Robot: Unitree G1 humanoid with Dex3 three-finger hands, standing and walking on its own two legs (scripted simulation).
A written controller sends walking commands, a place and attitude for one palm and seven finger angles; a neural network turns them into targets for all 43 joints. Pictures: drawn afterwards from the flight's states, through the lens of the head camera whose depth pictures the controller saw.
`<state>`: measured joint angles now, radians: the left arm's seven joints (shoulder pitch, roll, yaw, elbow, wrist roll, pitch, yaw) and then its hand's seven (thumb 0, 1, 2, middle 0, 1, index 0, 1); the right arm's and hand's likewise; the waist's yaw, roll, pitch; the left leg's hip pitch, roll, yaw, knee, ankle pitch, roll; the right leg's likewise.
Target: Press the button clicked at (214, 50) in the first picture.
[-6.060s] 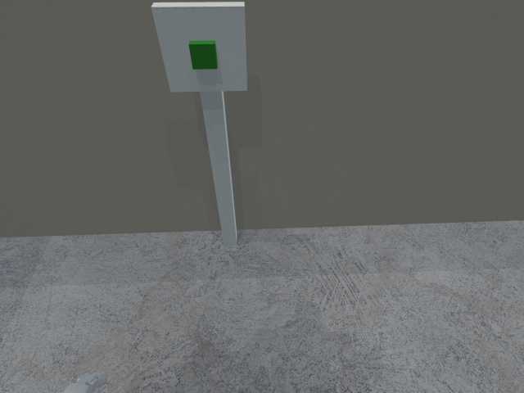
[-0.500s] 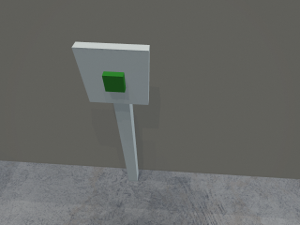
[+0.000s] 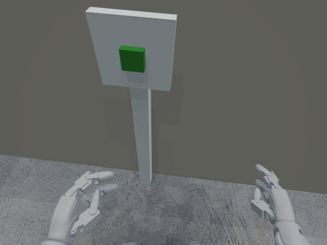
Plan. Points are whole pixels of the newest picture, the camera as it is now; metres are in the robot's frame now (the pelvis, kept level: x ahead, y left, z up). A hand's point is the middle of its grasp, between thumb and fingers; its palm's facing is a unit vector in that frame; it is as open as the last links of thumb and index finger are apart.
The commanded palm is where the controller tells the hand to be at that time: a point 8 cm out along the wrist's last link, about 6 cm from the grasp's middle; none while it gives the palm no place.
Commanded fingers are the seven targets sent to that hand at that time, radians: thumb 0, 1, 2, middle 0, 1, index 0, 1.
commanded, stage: raise the hand and make a fist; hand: left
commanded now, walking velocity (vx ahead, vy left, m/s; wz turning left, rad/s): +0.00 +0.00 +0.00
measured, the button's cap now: (133, 58) +0.52 +0.13 +0.19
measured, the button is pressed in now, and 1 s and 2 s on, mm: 0 0 0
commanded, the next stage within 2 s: aim a knuckle at the button in 1.58 s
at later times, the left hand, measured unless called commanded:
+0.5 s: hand (74, 189) +0.21 +0.19 +0.10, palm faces -0.02 -1.00 -0.06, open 3.1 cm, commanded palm +0.17 +0.25 +0.11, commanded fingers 0.00 0.90 0.90 -1.30 -1.50 -1.30 -1.50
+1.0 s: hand (48, 161) +0.23 +0.23 +0.16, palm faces -0.01 -1.00 -0.08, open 3.1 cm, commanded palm +0.20 +0.28 +0.17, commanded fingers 0.00 0.90 0.90 -1.30 -1.50 -1.30 -1.50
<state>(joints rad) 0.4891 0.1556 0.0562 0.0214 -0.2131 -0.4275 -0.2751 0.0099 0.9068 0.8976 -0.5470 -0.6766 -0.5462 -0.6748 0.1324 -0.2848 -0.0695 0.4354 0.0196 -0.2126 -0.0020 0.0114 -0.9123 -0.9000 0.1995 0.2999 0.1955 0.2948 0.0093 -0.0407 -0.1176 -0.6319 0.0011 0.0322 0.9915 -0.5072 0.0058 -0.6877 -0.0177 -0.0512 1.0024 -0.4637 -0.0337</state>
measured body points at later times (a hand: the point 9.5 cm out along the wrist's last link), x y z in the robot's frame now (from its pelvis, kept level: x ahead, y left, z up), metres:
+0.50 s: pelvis +0.00 +0.01 +0.02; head +0.03 +0.01 +0.47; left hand +0.20 +0.25 +0.10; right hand +0.15 -0.22 -0.07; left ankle +0.00 +0.12 -0.68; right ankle +0.02 -0.10 -0.68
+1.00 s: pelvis +0.01 +0.02 +0.04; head +0.01 +0.01 +0.49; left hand +0.22 +0.28 +0.16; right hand +0.22 -0.18 -0.01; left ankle +0.00 +0.12 -0.68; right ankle +0.02 -0.10 -0.68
